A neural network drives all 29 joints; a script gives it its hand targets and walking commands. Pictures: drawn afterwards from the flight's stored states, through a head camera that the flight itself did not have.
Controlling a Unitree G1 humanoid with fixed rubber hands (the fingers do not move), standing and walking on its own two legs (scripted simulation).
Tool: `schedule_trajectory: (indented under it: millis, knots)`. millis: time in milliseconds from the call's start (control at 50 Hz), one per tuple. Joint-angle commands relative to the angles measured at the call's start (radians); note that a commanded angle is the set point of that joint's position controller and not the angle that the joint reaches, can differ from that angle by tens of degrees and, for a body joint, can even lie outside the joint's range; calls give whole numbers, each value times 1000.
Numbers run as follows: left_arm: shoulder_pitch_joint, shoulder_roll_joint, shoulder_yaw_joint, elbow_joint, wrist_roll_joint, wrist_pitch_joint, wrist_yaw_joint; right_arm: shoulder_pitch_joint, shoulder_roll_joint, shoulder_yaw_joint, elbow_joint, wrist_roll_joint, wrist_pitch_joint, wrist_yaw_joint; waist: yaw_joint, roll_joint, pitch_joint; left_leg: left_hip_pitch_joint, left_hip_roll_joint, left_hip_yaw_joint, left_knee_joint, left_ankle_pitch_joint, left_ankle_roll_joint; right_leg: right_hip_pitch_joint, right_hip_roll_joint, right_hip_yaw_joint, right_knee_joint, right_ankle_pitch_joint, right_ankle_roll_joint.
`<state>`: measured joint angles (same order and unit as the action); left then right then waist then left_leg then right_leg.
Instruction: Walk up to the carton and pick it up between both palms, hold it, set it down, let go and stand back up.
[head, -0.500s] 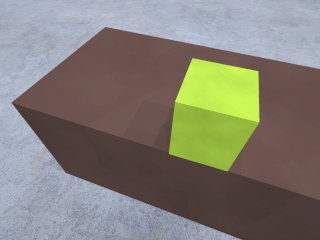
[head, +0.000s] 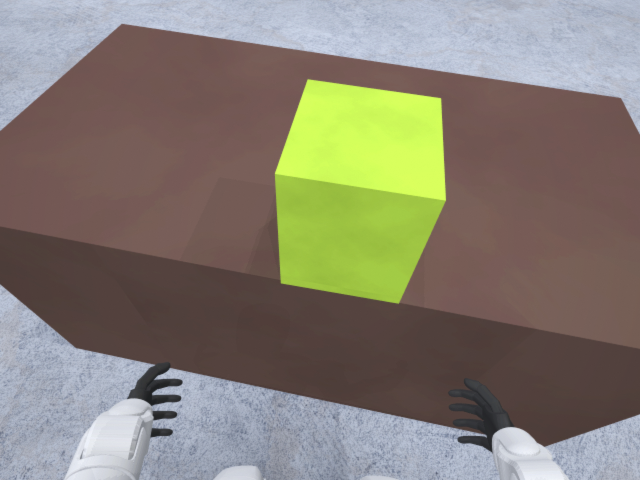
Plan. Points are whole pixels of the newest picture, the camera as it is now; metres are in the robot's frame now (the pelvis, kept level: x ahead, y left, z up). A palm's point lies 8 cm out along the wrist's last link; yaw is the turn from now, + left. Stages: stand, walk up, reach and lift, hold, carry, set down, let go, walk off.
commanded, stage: reach and lift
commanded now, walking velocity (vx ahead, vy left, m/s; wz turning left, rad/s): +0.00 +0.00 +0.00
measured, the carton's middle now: (355, 197) +0.50 -0.04 +0.03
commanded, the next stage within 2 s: none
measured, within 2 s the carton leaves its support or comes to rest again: neither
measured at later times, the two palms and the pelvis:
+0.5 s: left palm (114, 435) +0.17 +0.26 -0.07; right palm (478, 430) +0.19 -0.21 -0.07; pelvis +0.02 -0.01 +0.01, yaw +0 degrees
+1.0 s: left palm (120, 425) +0.18 +0.24 -0.04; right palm (475, 425) +0.19 -0.19 -0.04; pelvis +0.02 +0.02 +0.02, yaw -1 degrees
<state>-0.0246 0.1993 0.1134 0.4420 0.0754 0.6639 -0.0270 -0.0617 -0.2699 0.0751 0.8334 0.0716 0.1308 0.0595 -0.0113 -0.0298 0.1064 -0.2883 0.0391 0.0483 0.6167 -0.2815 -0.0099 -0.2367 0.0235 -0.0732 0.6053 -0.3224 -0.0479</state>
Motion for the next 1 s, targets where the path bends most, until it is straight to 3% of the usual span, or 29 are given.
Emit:
schedule_trajectory:
  millis: [0, 60, 100, 200, 300, 340, 420, 620, 740, 980]
  knots:
    - [52, 174, 110, 14, 42, -41, -5, -70, -23, -18, -245, -20, -5, -41, 98, -52, -56, 23, -56, 61, -129, 70, -5, 19, -54, 57, -199, 93, 62]
    - [-41, 200, 109, -46, 22, -112, -2, -36, 48, -33, -337, -37, -13, -58, 103, -27, -113, 0, -48, 80, -121, 38, 15, -2, -86, 106, -202, 87, 84]
    - [-61, 218, 105, -85, 1, -160, -2, -5, 68, -51, -381, -50, -29, -70, 95, 2, -194, -9, -38, 85, -112, 61, 20, 23, -99, 128, -179, 168, 98]
    - [-3, 244, 74, -128, -58, -279, -16, 112, 60, -79, -350, -59, -120, -119, 29, 49, -335, 40, -35, 67, -97, 187, 0, 117, -98, 121, -123, 494, 117]
    - [118, 242, 52, -98, -88, -367, -40, 176, 53, -74, -294, -65, -226, -153, 13, 15, -306, 132, -54, 53, -131, 306, -10, 142, -65, 76, -150, 589, 114]
    - [148, 230, 44, -83, -105, -394, -47, 190, 53, -73, -281, -71, -258, -158, 14, -16, -277, 171, -59, 47, -151, 337, -10, 135, -48, 56, -182, 570, 109]
    - [184, 199, 14, -36, -120, -440, -52, 190, 48, -73, -262, -68, -293, -152, 21, -19, -217, 247, -60, 37, -183, 376, -21, 102, -23, 32, -244, 474, 89]
    - [135, 151, -51, -99, -125, -516, 6, 164, 68, -112, -332, -48, -302, -97, 59, 84, -151, 314, -35, 31, -241, 304, -32, -2, -2, 23, -331, 160, 31]
    - [167, 117, -80, -144, -119, -551, 36, 192, 54, -143, -349, -46, -302, -76, 60, 110, -148, 339, -28, 19, -263, 285, -39, -2, 0, 31, -343, 120, 11]
    - [167, 92, -138, -195, -182, -650, 53, 185, 52, -182, -475, -47, -308, -79, 38, 46, -153, 303, -20, -4, -288, 242, -31, -1, 0, 47, -353, 99, 8]
